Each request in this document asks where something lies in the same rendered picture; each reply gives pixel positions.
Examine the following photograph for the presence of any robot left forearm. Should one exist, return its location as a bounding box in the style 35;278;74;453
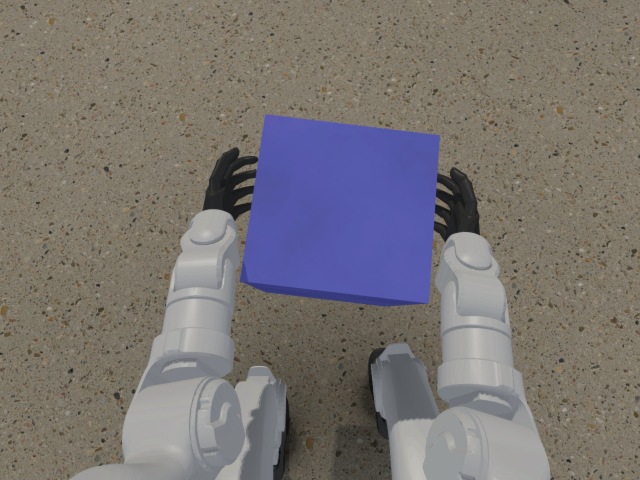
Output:
122;209;240;458

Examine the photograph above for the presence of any robot right hand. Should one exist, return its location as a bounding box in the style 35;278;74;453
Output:
434;167;480;242

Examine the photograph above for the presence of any robot left hand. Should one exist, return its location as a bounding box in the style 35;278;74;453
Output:
202;147;258;221

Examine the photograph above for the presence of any right robot thigh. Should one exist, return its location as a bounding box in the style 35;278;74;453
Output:
371;353;440;480

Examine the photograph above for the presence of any robot right forearm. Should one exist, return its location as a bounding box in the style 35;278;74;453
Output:
435;232;550;468

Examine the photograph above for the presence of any right robot shin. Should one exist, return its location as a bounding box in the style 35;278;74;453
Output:
379;343;428;420

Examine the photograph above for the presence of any robot left upper arm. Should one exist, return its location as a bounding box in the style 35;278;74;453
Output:
69;376;245;480

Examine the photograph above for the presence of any robot right upper arm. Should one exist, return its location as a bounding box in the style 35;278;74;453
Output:
423;406;550;480

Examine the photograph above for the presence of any carton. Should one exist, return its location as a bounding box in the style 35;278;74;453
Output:
240;114;440;306

